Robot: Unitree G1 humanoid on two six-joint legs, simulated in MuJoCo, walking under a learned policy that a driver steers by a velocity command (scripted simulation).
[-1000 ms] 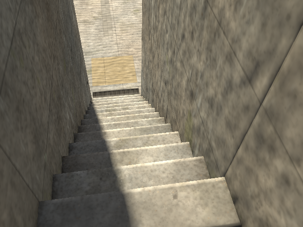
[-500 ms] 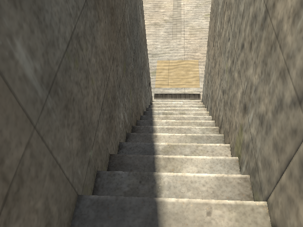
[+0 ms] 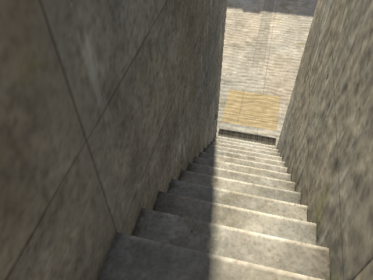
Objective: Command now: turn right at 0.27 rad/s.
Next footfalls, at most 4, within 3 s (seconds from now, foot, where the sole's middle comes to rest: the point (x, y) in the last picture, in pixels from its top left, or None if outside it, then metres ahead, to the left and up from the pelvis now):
0.30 right None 0.03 -0.11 -0.77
0.84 left None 0.19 0.09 -0.77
1.32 right None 0.45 -0.14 -0.77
1.76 left None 0.49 0.05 -0.77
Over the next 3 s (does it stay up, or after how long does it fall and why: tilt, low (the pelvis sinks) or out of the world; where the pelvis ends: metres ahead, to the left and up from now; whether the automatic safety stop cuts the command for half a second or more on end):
stays up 0.61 -0.08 -0.05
